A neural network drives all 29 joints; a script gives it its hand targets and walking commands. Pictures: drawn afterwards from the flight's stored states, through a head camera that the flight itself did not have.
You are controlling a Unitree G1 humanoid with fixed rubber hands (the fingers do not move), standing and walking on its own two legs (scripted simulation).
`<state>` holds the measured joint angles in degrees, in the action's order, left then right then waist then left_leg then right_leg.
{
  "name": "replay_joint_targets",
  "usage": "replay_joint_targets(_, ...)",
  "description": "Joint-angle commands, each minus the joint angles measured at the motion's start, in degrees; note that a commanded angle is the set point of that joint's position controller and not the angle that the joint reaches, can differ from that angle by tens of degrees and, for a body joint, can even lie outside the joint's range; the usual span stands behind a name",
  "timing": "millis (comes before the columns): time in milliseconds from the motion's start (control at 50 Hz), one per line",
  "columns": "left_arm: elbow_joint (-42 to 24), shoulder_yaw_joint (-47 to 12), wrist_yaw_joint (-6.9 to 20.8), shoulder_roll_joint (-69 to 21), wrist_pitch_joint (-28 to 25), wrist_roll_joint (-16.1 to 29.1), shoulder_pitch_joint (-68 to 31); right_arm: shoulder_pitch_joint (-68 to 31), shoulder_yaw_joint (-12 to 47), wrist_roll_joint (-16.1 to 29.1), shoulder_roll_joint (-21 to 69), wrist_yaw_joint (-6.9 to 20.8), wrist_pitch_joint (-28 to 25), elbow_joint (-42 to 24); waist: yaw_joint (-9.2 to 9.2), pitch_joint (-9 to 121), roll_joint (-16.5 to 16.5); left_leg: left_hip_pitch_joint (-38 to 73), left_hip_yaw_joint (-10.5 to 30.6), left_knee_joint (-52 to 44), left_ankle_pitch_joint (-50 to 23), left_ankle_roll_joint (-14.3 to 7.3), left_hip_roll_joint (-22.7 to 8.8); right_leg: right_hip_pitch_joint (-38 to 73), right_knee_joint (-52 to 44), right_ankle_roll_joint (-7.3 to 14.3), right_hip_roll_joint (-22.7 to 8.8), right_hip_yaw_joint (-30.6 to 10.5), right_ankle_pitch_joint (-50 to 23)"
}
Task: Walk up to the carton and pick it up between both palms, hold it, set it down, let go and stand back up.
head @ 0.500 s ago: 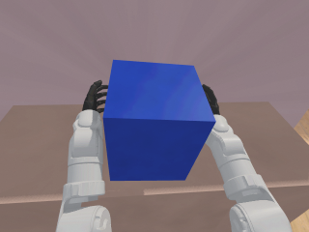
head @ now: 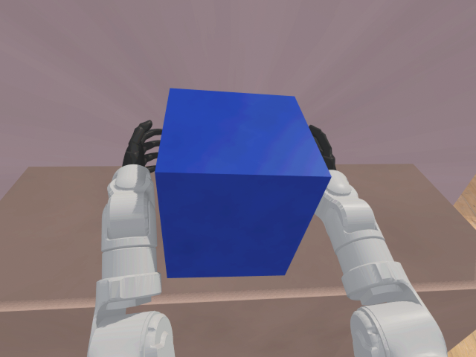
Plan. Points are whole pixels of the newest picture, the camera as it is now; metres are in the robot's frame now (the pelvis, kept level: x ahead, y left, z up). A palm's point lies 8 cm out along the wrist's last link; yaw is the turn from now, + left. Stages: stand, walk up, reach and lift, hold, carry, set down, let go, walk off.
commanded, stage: hold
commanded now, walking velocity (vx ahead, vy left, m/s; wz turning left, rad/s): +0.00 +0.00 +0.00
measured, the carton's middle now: (230, 187) +0.36 +0.01 +0.16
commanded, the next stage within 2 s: none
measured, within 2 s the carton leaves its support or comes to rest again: neither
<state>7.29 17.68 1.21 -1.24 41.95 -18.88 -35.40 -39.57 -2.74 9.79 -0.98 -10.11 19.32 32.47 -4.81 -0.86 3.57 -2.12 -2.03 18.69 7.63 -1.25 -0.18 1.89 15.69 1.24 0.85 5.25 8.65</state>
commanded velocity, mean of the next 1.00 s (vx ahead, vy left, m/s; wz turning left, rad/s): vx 0.00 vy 0.00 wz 0.00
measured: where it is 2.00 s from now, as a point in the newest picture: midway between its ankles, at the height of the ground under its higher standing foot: outside the picture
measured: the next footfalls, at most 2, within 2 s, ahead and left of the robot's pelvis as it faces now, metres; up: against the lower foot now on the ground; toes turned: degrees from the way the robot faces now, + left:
none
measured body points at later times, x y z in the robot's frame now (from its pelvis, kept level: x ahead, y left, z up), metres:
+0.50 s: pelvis +0.01 +0.00 +0.00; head -0.04 +0.03 +0.45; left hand +0.38 +0.16 +0.20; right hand +0.38 -0.14 +0.19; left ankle +0.04 +0.10 -0.75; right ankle +0.01 -0.10 -0.75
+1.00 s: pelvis +0.01 +0.00 +0.00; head -0.04 +0.03 +0.45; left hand +0.38 +0.16 +0.20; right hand +0.38 -0.14 +0.19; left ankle +0.04 +0.10 -0.75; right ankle +0.01 -0.10 -0.75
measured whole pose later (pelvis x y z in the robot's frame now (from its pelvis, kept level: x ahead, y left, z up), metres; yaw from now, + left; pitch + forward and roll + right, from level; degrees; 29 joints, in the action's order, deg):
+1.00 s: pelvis +0.01 +0.00 +0.00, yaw +0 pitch -9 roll -1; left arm 4.1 17.4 2.5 -0.8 42.9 -18.5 -34.7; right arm -38.0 -1.7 10.4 -0.9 -11.2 19.7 28.4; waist -5.0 -1.9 3.4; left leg -1.9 -1.9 18.4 7.8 -0.9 -0.4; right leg 2.3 15.0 1.4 1.1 5.3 8.7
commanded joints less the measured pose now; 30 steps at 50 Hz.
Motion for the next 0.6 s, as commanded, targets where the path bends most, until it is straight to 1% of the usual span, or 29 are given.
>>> replay_joint_targets(0, -2.3, -26.9, 8.3, -30.9, -2.4, 8.5, -36.9, -44.4, 16.5, 1.8, 31.1, 5.3, -4.5, -16.8, -0.46, 16.3, -5.3, 4.2, 0.4, -4.5, 1.3, 0.3, 0.4, -1.9, -2.9, -2.6, 0.6, -0.8, 2.0)
replay_joint_targets(40, -2.8, -27.9, 7.8, -31.5, -2.8, 9.5, -36.9, -45.5, 17.2, 2.1, 31.4, 5.3, -5.0, -18.1, -0.55, 20.1, -5.5, 6.9, 0.6, -2.7, -3.0, 0.6, 0.5, -1.5, -2.6, -2.6, 0.9, -0.7, -1.2)
replay_joint_targets(80, -2.8, -27.9, 7.6, -31.6, -3.1, 9.8, -36.1, -45.3, 18.4, 2.6, 31.4, 4.9, -5.1, -18.7, -0.56, 22.1, -5.1, 8.6, 0.7, -1.5, -6.2, 0.7, 0.8, -1.0, -2.4, -2.9, 1.2, -0.7, -3.7)
replay_joint_targets(160, -2.9, -26.1, 8.2, -30.4, -2.8, 8.8, -33.7, -43.1, 19.7, 3.2, 30.8, 4.2, -4.9, -18.2, -0.44, 21.2, -4.0, 8.5, 0.5, -1.3, -7.9, 0.6, 1.3, 0.9, -2.1, -3.5, 1.2, -0.7, -6.6)
replay_joint_targets(220, -4.5, -26.3, 8.8, -30.0, -2.6, 8.5, -32.7, -42.2, 20.8, 4.1, 30.7, 3.7, -4.9, -19.5, -0.59, 21.3, -4.2, 8.8, 0.6, -0.8, -10.6, 1.1, 1.5, 2.4, -1.8, -3.7, 1.4, -0.7, -9.3)
replay_joint_targets(300, -7.4, -28.1, 8.9, -30.1, -2.6, 8.9, -32.0, -41.3, 22.5, 5.5, 30.8, 3.1, -4.7, -22.1, -0.90, 21.6, -5.0, 9.9, 1.0, 0.4, -14.4, 2.0, 1.8, 3.0, -1.4, -3.9, 1.6, -0.5, -12.7)
replay_joint_targets(420, -9.8, -29.7, 8.6, -30.1, -2.3, 9.4, -31.3, -39.6, 23.3, 5.9, 30.4, 3.0, -4.0, -23.8, -1.03, 20.1, -5.6, 10.2, 1.1, 0.3, -14.6, 2.5, 1.5, 1.8, -1.6, -3.5, 1.7, -0.4, -11.6)
replay_joint_targets(580, -9.9, -29.9, 8.6, -30.0, -1.8, 9.7, -30.9, -39.4, 22.7, 5.1, 30.0, 3.2, -3.7, -24.3, -1.07, 19.9, -5.2, 9.9, 0.9, -0.4, -12.0, 2.2, 1.1, 1.0, -2.0, -3.3, 1.7, -0.4, -9.2)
